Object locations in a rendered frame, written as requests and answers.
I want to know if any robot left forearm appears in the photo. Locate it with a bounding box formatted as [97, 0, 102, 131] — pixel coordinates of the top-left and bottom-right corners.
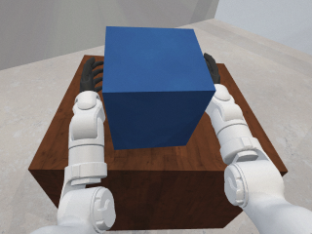
[57, 91, 107, 225]

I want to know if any robot left upper arm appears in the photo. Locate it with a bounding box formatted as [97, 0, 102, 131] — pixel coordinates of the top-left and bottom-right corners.
[30, 186, 116, 234]

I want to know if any carton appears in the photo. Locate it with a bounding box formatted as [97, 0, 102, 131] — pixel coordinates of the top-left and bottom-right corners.
[101, 26, 216, 150]

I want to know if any pedestal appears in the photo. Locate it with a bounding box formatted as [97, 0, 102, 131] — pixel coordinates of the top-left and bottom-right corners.
[28, 55, 288, 231]

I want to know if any left robot hand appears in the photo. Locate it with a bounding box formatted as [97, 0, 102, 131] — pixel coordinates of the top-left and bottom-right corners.
[79, 57, 104, 94]

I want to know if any right robot hand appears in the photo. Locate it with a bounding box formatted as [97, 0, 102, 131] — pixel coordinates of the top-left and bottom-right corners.
[203, 53, 220, 85]

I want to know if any robot right upper arm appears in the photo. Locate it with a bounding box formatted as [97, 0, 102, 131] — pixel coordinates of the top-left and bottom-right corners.
[224, 160, 312, 234]

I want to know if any robot right forearm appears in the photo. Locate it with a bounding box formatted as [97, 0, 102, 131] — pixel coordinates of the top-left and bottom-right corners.
[205, 84, 285, 196]

